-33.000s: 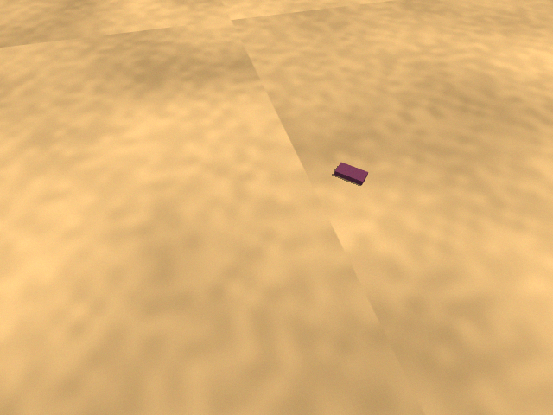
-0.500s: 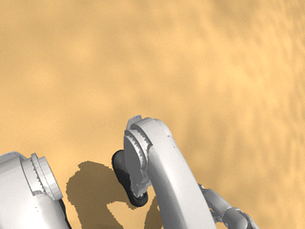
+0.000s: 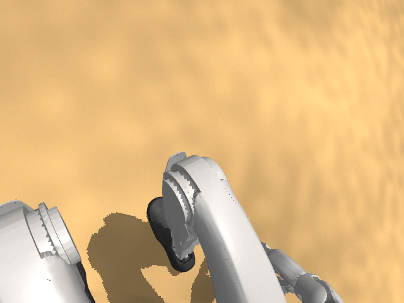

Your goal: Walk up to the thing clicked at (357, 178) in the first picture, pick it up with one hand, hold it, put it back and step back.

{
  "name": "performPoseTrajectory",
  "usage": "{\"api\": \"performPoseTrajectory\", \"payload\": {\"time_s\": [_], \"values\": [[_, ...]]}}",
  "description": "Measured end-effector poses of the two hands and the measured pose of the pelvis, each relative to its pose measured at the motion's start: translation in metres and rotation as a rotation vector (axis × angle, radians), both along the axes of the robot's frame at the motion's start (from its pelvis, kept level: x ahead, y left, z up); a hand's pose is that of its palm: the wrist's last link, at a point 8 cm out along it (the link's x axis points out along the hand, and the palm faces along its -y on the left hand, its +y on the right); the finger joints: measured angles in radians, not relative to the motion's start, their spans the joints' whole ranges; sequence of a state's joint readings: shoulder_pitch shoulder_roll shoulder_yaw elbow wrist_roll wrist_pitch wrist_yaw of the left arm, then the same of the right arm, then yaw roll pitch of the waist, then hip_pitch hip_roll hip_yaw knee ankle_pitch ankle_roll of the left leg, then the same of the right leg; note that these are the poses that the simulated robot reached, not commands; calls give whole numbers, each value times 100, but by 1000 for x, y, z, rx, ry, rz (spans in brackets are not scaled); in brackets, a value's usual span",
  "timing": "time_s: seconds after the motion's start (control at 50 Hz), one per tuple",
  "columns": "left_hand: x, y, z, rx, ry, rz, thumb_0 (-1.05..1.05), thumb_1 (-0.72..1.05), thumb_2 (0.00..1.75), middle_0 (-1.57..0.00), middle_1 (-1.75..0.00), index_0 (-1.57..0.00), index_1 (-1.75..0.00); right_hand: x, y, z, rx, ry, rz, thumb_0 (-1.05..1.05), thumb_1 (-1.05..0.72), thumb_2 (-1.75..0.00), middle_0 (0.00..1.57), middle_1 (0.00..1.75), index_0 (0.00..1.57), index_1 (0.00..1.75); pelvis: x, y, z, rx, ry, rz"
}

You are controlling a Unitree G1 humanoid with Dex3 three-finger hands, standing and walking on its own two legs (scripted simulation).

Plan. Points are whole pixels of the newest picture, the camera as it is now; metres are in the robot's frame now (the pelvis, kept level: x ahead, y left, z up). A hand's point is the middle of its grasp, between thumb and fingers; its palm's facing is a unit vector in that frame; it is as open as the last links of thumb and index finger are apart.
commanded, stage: open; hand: left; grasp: from above
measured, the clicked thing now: out of the picture +0.44 +0.36 -0.29
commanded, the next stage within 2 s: withdraw in 0.24 s
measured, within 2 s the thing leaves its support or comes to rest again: neither
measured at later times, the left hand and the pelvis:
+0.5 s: hand out of the picture +0.44 +0.36 -0.24, palm faces -0.41 -0.17 -0.90, open 13.8 cm; pelvis +0.00 +0.00 +0.00, yaw +0 degrees
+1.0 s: hand out of the picture +0.42 +0.37 -0.09, palm faces -0.45 -0.14 -0.88, open 13.9 cm; pelvis +0.00 -0.01 +0.05, yaw +6 degrees
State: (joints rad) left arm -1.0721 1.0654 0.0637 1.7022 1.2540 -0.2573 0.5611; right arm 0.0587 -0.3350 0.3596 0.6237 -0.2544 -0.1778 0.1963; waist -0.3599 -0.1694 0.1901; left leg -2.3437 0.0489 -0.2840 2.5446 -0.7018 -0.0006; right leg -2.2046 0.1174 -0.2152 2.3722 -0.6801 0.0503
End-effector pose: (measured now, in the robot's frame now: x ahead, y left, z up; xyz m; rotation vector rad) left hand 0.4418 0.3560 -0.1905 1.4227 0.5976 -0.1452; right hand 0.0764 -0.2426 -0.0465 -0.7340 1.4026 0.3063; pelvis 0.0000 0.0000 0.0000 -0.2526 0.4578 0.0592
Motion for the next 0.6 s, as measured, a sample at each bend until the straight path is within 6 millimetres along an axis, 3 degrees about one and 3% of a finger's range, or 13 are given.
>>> {"api": "performPoseTrajectory", "payload": {"time_s": [0.44,0.6], "values": [[-2,2,0,6,9,8,0,-46,94,-7,-103,-10,-100,3,0,1,-1,-22,7,0,-89,-90,20,30,20,30,-1,0,-1,0,-6,2],[8,11,24,31,-97,17,0,-46,95,-8,-102,-11,-99,4,0,-1,7,-20,-9,0,-89,-90,20,30,20,30,1,-1,0,1,14,2]]}}
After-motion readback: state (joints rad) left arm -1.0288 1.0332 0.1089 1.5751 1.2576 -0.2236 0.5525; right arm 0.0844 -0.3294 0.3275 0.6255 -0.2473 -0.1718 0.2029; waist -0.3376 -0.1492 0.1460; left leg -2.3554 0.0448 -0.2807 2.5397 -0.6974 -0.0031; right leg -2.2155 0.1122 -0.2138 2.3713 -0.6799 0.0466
